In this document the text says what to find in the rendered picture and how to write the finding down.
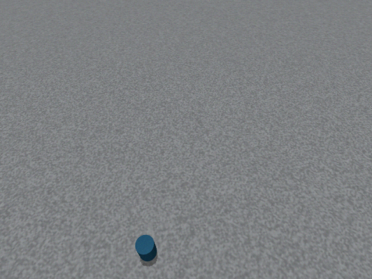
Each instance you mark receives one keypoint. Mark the can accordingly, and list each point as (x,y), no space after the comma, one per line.
(146,247)

